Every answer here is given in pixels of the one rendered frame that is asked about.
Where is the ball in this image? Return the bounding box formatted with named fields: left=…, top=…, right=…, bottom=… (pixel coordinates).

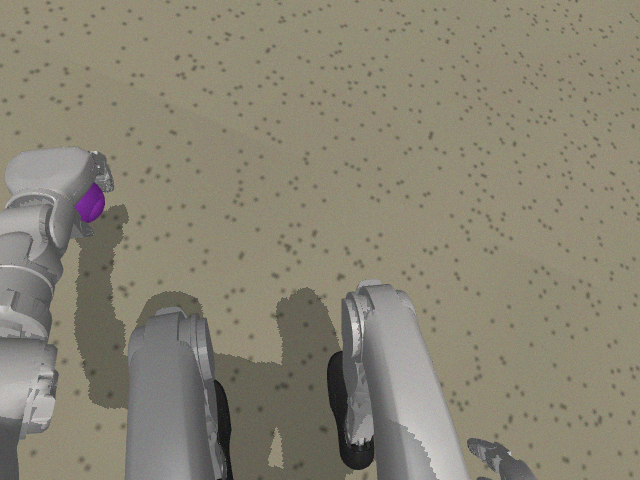
left=74, top=183, right=105, bottom=223

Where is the left robot arm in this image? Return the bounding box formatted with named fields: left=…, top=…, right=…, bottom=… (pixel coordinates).
left=0, top=188, right=75, bottom=480

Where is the left robot hand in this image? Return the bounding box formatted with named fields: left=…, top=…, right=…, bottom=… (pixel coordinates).
left=4, top=147, right=114, bottom=239

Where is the left robot foot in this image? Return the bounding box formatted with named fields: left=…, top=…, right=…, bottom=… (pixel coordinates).
left=214, top=380, right=233, bottom=480

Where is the right robot foot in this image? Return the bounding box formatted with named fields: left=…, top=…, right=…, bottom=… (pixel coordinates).
left=327, top=351, right=374, bottom=470

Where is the right robot hand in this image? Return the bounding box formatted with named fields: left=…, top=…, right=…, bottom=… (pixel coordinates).
left=467, top=438, right=538, bottom=480

